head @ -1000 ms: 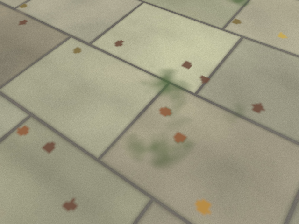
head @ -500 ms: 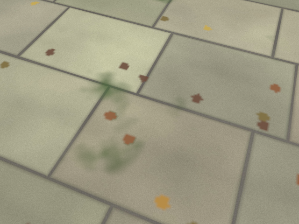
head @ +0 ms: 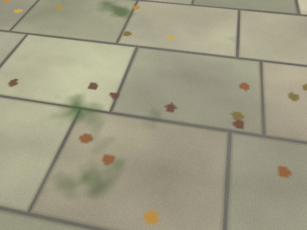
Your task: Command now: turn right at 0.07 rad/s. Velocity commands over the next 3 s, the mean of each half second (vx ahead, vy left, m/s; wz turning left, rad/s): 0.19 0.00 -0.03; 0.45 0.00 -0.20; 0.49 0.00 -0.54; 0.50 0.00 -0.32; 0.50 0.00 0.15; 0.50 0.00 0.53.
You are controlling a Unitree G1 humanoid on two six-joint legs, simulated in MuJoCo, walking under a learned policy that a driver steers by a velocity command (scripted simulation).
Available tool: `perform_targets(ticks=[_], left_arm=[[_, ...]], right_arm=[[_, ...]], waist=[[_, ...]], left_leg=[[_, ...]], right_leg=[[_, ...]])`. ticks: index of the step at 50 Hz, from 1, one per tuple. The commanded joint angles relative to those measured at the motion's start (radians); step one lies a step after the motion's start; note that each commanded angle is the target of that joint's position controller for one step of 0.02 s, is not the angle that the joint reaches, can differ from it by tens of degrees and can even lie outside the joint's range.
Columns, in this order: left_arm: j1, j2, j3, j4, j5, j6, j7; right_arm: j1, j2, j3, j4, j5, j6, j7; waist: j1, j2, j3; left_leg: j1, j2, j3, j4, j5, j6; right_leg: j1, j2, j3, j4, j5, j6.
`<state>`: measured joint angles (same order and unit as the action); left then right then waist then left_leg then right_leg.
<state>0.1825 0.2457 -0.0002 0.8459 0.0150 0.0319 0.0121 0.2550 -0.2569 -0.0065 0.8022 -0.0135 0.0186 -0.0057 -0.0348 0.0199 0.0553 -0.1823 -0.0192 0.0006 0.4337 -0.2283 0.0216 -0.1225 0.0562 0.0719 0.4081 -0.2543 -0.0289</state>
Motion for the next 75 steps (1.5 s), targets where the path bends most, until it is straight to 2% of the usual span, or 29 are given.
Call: perform_targets(ticks=[1,6,9,11,13,16,19,21,22,23,24,25,27,32,41,44,46,47,48,49,50,52,53,58,63,70,72,74,75], left_arm=[[-0.018,0.131,0.018,-0.022,0.001,-0.030,0.014],[0.008,0.122,0.011,0.045,-0.007,-0.035,0.019],[0.066,0.177,0.033,0.085,-0.003,-0.023,0.018],[0.103,0.211,0.052,0.095,0.003,-0.016,0.010],[0.125,0.193,0.056,0.104,0.011,-0.030,0.004],[0.115,0.183,0.062,0.112,0.006,-0.063,0.001],[0.088,0.184,0.067,0.117,-0.001,-0.079,-0.004],[0.066,0.178,0.067,0.115,-0.006,-0.079,-0.008],[0.064,0.145,0.056,0.109,0.003,-0.086,-0.009],[0.045,0.049,0.027,0.067,-0.004,-0.095,-0.018],[0.034,0.122,0.046,0.061,0.015,-0.092,-0.018],[0.043,0.142,0.052,0.067,0.021,-0.091,-0.024],[0.069,0.112,0.045,0.096,0.015,-0.096,-0.045],[0.005,0.084,0.037,0.088,0.024,-0.074,-0.057],[-0.267,0.025,0.005,-0.024,0.009,-0.074,-0.061],[-0.179,0.055,0.018,-0.010,0.012,-0.079,-0.051],[0.043,0.096,0.043,0.056,0.012,-0.087,-0.044],[0.173,0.125,0.062,0.093,0.022,-0.091,-0.038],[0.291,0.210,0.092,0.104,0.034,-0.087,-0.024],[0.236,0.257,0.108,0.080,0.021,-0.070,-0.023],[0.180,0.232,0.109,0.088,-0.011,-0.067,-0.028],[0.091,0.140,0.090,0.079,-0.008,-0.074,-0.024],[0.065,0.105,0.078,0.078,-0.010,-0.080,-0.020],[0.134,0.154,0.085,0.087,-0.017,-0.109,-0.012],[0.267,0.150,0.085,0.098,-0.016,-0.096,-0.010],[0.351,0.163,0.088,0.093,0.004,-0.087,0.011],[0.295,0.181,0.093,0.075,0.005,-0.089,0.018],[0.234,0.201,0.097,0.057,0.000,-0.101,0.004],[0.219,0.176,0.091,0.037,-0.012,-0.112,-0.010]], right_arm=[[-0.019,-0.132,-0.032,-0.031,0.000,-0.010,-0.002],[0.016,-0.105,-0.021,0.042,0.002,-0.013,-0.005],[-0.002,-0.107,-0.025,0.059,-0.012,-0.007,0.000],[-0.050,-0.097,-0.025,0.037,-0.025,-0.007,0.009],[-0.092,-0.104,-0.029,0.013,-0.020,-0.022,0.014],[-0.091,-0.114,-0.036,0.006,-0.014,-0.053,0.030],[-0.053,-0.096,-0.036,0.013,-0.006,-0.062,0.035],[0.098,-0.092,-0.045,0.074,-0.008,-0.063,0.027],[0.209,-0.132,-0.059,0.109,-0.012,-0.071,0.015],[0.323,-0.247,-0.084,0.118,-0.023,-0.079,0.005],[0.340,-0.254,-0.085,0.142,-0.015,-0.073,0.010],[0.236,-0.206,-0.071,0.115,-0.011,-0.072,0.013],[0.114,-0.141,-0.053,0.079,-0.007,-0.088,0.020],[0.221,-0.100,-0.035,0.147,0.002,-0.113,0.017],[0.275,-0.069,-0.018,0.216,-0.008,-0.118,-0.005],[0.235,-0.093,-0.021,0.222,-0.007,-0.119,-0.018],[0.202,-0.125,-0.031,0.212,-0.014,-0.104,-0.026],[0.184,-0.137,-0.033,0.202,-0.010,-0.098,-0.023],[0.190,-0.104,-0.026,0.167,-0.010,-0.102,-0.018],[0.234,-0.044,-0.023,0.124,0.009,-0.109,0.002],[0.124,-0.117,-0.035,0.097,-0.009,-0.118,0.001],[0.049,-0.111,-0.036,0.068,-0.002,-0.138,0.005],[0.032,-0.098,-0.038,0.063,-0.017,-0.121,0.004],[-0.026,-0.067,-0.033,0.008,-0.039,-0.058,0.017],[-0.231,-0.074,-0.034,-0.076,-0.030,-0.050,0.024],[-0.412,-0.083,-0.016,-0.172,-0.017,-0.067,0.032],[-0.337,-0.106,-0.021,-0.164,-0.012,-0.077,0.027],[-0.096,-0.161,-0.045,-0.095,-0.007,-0.092,0.006],[0.061,-0.204,-0.060,-0.071,-0.021,-0.104,-0.012]], waist=[[0.020,-0.119,-0.033],[0.017,-0.059,-0.020],[0.046,-0.118,0.004],[0.075,-0.165,0.108],[0.088,-0.160,0.140],[0.065,-0.118,0.084],[0.028,-0.126,0.041],[-0.045,-0.068,0.016],[-0.090,0.014,-0.021],[-0.131,0.267,-0.080],[-0.098,0.222,-0.025],[-0.029,0.103,0.061],[0.031,0.038,0.082],[0.027,0.054,0.031],[-0.011,0.061,0.097],[0.047,0.079,0.027],[0.134,0.100,-0.101],[0.195,0.083,-0.159],[0.219,-0.040,-0.254],[0.131,-0.247,-0.331],[0.133,-0.074,-0.237],[0.062,0.038,-0.038],[0.026,0.064,-0.010],[0.007,-0.006,0.002],[0.092,-0.055,-0.003],[0.143,-0.094,0.003],[0.089,-0.108,-0.011],[-0.022,-0.082,-0.129],[-0.091,-0.040,-0.239]], left_leg=[[0.036,0.074,-0.080,-0.065,0.131,0.012],[0.034,0.086,-0.083,-0.090,0.145,0.001],[-0.062,0.003,-0.001,0.051,-0.173,0.014],[-0.238,-0.014,0.051,0.189,-0.244,0.028],[-0.346,0.036,0.012,0.323,-0.247,0.043],[-0.365,0.067,0.003,0.317,-0.206,0.047],[-0.147,0.040,0.050,0.165,-0.110,0.049],[0.160,-0.019,0.096,0.026,-0.020,0.044],[0.327,0.035,0.005,-0.026,-0.091,0.053],[0.420,0.311,-0.419,-0.240,-0.443,0.123],[0.315,0.419,-0.669,-0.336,-0.596,0.188],[0.219,0.402,-0.606,-0.329,-0.591,0.197],[0.149,0.303,-0.405,-0.334,-0.327,0.161],[0.223,0.219,-0.155,-0.297,0.273,0.140],[0.220,0.214,0.063,-0.322,0.587,0.109],[0.296,0.238,0.114,-0.164,0.985,0.083],[0.302,0.245,0.136,0.147,1.103,0.075],[0.190,0.232,0.156,0.364,0.954,0.068],[-0.018,0.172,0.173,0.705,0.510,0.058],[-0.415,-0.061,0.074,1.058,-0.294,0.013],[-0.532,0.013,-0.068,1.059,-0.206,0.041],[-0.480,0.090,-0.058,0.895,-0.078,0.037],[-0.413,0.113,-0.061,0.837,-0.068,0.026],[-0.393,0.135,-0.013,0.625,-0.011,-0.055],[-0.511,0.108,0.005,0.422,0.181,-0.072],[-0.518,0.035,-0.002,0.200,0.174,-0.039],[-0.349,0.011,-0.012,0.105,0.140,-0.012],[0.005,-0.022,-0.001,0.029,0.127,0.030],[0.260,0.103,-0.113,0.013,0.064,0.067]], right_leg=[[-0.019,-0.145,0.132,-0.093,0.204,-0.040],[-0.007,-0.138,0.121,-0.099,0.209,-0.042],[-0.029,-0.148,0.204,-0.171,-0.324,-0.108],[-0.055,-0.259,0.362,-0.273,-0.571,-0.191],[-0.030,-0.330,0.446,-0.321,-0.507,-0.242],[0.068,-0.300,0.343,-0.296,-0.272,-0.231],[-0.030,-0.244,0.216,-0.250,-0.135,-0.190],[-0.221,-0.187,0.146,-0.128,-0.128,-0.151],[-0.334,-0.133,0.089,0.029,-0.114,-0.122],[-0.482,-0.001,-0.059,0.382,-0.199,-0.066],[-0.570,0.023,-0.028,0.578,-0.290,-0.073],[-0.587,-0.046,0.018,0.664,-0.215,-0.093],[-0.539,-0.111,-0.004,0.647,-0.053,-0.082],[-0.571,-0.127,-0.090,0.641,0.087,-0.028],[-0.492,-0.054,-0.188,0.241,0.224,-0.053],[-0.346,0.009,-0.225,0.191,0.167,-0.115],[-0.138,0.061,-0.223,0.159,0.101,-0.163],[0.048,0.042,-0.175,0.088,0.104,-0.197],[0.253,-0.181,0.124,0.073,-0.021,-0.265],[0.465,-0.415,0.707,-0.072,-0.028,-0.442],[0.403,-0.369,0.633,-0.128,-0.059,-0.407],[0.119,-0.309,0.416,-0.189,0.135,-0.333],[0.020,-0.239,0.329,-0.200,0.219,-0.281],[-0.090,-0.161,0.218,-0.232,0.369,-0.264],[0.038,-0.133,0.232,-0.204,0.458,-0.177],[0.218,-0.164,0.308,-0.105,0.608,-0.184],[0.177,-0.165,0.311,-0.056,0.682,-0.152],[0.091,-0.107,0.275,0.179,0.838,-0.103],[-0.045,-0.055,0.248,0.397,0.643,-0.086]])
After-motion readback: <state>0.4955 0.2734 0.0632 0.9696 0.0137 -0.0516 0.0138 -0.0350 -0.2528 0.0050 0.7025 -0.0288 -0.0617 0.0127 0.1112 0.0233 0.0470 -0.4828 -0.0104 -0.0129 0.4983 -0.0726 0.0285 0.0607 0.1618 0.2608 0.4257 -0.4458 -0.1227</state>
